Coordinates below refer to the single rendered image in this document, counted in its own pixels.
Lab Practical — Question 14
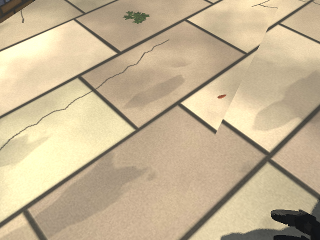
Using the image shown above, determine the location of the right robot hand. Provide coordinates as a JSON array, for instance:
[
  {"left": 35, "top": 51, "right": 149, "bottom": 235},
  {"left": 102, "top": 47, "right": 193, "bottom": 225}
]
[{"left": 271, "top": 209, "right": 320, "bottom": 240}]

